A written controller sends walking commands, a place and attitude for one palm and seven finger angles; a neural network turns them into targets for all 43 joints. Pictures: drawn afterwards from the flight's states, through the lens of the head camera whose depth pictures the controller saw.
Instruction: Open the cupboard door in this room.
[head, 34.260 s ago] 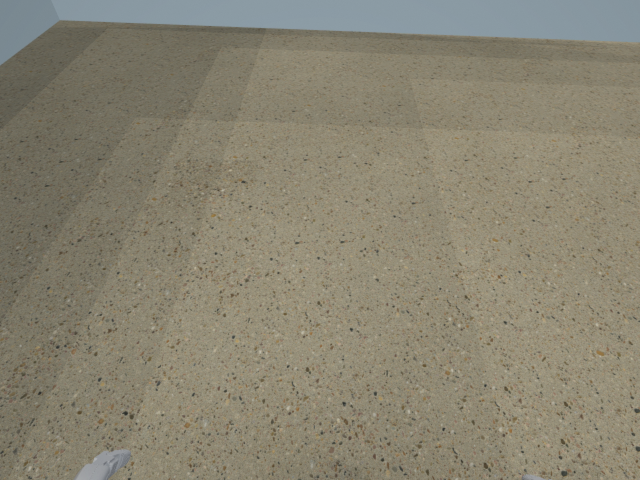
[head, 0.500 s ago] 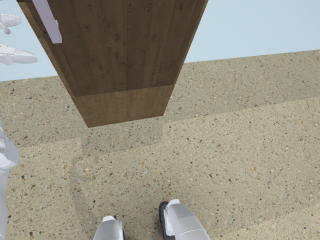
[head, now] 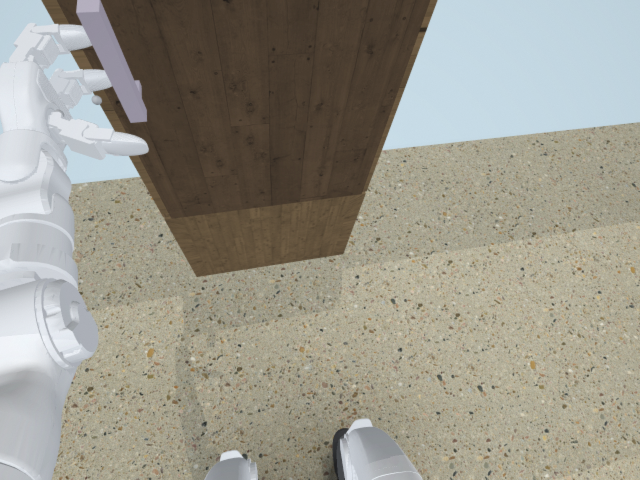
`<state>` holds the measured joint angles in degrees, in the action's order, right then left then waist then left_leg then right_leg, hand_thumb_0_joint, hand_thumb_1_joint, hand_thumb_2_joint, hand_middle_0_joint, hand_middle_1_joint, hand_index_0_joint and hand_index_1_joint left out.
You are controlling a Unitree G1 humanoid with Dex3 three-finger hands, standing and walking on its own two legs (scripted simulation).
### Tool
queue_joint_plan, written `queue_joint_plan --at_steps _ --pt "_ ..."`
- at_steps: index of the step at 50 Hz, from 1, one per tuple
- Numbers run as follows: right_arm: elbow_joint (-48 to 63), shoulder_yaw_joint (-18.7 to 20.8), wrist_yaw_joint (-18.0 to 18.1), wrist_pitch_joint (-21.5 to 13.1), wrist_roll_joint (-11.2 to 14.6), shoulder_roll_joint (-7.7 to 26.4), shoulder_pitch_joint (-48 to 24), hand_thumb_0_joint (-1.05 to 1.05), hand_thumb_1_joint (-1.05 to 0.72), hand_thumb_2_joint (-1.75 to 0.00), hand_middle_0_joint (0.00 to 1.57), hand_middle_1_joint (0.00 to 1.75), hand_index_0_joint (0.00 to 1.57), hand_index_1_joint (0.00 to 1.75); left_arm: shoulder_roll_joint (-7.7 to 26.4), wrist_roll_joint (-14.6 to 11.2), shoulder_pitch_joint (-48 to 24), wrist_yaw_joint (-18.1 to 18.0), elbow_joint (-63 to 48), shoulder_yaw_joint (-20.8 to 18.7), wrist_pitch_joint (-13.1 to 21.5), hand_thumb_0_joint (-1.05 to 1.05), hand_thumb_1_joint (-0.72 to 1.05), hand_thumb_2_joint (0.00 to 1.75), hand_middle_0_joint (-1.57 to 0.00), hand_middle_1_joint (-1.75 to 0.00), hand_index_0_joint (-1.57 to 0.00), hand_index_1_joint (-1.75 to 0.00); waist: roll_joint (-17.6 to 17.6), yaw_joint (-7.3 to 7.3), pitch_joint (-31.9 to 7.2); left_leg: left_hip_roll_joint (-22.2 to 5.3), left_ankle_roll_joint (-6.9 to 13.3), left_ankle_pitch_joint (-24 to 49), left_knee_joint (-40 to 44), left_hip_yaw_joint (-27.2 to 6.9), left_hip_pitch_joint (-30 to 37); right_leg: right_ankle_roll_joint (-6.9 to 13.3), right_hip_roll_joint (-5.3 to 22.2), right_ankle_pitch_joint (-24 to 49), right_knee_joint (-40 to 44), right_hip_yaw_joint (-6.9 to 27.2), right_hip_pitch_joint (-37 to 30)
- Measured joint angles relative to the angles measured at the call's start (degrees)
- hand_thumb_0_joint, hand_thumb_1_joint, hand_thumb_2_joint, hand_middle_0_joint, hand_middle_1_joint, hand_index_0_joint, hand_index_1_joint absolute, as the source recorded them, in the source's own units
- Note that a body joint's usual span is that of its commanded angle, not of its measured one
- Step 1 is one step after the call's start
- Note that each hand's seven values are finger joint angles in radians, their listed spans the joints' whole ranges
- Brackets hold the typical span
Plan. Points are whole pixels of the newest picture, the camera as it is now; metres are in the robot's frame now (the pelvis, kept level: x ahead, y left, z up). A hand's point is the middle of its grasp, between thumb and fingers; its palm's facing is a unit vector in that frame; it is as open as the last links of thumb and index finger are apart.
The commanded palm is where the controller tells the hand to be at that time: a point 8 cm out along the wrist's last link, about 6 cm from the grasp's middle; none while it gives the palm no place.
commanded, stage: slide the fingers in behind the handle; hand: left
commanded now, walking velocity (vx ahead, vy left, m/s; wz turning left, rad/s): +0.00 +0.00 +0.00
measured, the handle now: (117, 56) +0.60 +0.18 +0.11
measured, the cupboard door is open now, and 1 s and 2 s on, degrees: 0 0 1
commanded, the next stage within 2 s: close the thumb around the handle in 1.00 s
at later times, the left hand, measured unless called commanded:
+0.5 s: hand (132, 98) +0.54 +0.16 +0.11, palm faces +0.07 -1.00 -0.01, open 14.0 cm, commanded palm +0.51 +0.20 +0.10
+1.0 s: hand (141, 98) +0.54 +0.15 +0.11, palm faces +0.08 -1.00 -0.02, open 14.1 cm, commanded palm +0.51 +0.19 +0.10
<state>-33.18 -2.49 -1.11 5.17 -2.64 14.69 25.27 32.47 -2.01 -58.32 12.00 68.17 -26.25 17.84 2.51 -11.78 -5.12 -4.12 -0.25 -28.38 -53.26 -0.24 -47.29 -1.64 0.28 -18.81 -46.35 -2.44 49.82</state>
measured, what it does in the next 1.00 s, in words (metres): stands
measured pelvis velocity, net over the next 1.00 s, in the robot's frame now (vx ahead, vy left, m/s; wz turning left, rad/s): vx -0.02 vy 0.00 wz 0.02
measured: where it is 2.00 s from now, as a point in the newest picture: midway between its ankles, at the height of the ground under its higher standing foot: outside the picture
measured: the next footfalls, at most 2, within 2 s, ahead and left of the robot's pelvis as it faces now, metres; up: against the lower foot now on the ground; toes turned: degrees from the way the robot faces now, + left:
none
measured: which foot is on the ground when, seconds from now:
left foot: down 0.00-1.00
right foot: down 0.00-1.00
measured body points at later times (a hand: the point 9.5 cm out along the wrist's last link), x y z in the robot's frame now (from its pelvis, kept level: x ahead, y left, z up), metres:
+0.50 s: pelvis -0.02 -0.01 +0.00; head +0.13 +0.00 +0.42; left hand +0.53 +0.21 +0.11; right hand -0.05 -0.27 -0.11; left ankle -0.04 +0.11 -0.69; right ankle +0.02 -0.14 -0.69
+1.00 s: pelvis -0.02 +0.00 +0.00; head +0.12 +0.01 +0.42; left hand +0.53 +0.20 +0.11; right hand -0.06 -0.26 -0.11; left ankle -0.04 +0.11 -0.69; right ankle +0.02 -0.14 -0.69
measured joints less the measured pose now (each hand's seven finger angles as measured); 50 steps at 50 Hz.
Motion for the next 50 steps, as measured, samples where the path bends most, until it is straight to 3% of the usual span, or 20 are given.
queue_joint_plan --at_steps 18,38,50 --pt "-1.3 0.6 0.4 -1.3 -0.1 1.1 -0.3 0.00 -0.91 -0.89 0.21 0.30 0.20 0.30 -1.6 1.0 -3.2 -2.9 3.3 2.5 1.2 -0.01 -0.50 0.30 -0.30 -1.20 -0.30 -1.20 -0.4 -0.58 1.0 0.3 -0.5 1.1 -0.1 -0.5 -0.5 0.6 0.3 0.4 -1.0 -0.4 0.6" --pt "-2.0 0.0 -0.2 -2.5 -0.9 0.6 1.1 0.00 -0.91 -0.89 0.21 0.30 0.20 0.30 -2.5 2.8 -5.4 -7.5 5.3 1.8 2.2 -0.01 -0.50 0.30 -0.30 -1.20 -0.29 -1.20 -0.1 -1.69 1.1 0.7 0.0 1.7 -0.5 0.5 -1.5 0.2 0.6 1.3 -1.5 0.8 2.2" --pt "-2.8 0.5 -0.3 -2.6 -1.3 0.9 1.0 0.00 -0.91 -0.89 0.21 0.30 0.20 0.30 -4.4 2.0 -5.9 -8.4 5.3 4.0 2.7 -0.01 -0.50 0.30 -0.30 -1.20 -0.29 -1.20 0.0 -1.02 0.6 1.2 0.0 1.5 -0.7 0.0 -1.8 0.1 1.1 0.8 -1.8 0.2 2.1"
